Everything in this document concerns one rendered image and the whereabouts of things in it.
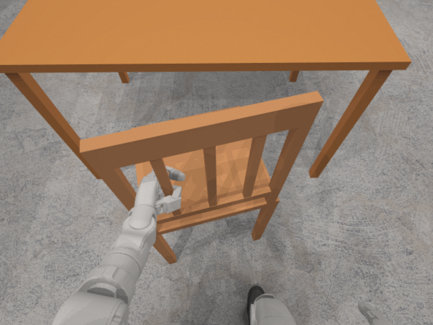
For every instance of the table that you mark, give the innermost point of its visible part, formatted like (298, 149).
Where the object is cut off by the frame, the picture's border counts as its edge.
(200, 36)

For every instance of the right robot thigh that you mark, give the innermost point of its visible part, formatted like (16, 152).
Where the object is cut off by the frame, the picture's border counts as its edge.
(268, 311)

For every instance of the robot left hand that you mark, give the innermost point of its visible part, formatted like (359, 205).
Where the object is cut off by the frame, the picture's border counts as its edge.
(150, 192)

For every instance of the robot left upper arm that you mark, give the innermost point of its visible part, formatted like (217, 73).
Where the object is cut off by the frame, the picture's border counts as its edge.
(84, 308)

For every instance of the robot right shin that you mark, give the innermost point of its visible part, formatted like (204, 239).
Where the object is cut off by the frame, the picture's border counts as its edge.
(264, 296)

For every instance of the robot left forearm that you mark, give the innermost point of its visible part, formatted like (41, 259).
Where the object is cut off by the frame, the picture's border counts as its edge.
(123, 264)

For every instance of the chair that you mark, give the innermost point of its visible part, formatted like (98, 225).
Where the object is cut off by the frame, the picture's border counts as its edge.
(220, 153)

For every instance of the robot right hand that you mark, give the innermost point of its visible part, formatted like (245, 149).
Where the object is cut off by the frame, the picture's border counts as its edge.
(373, 315)

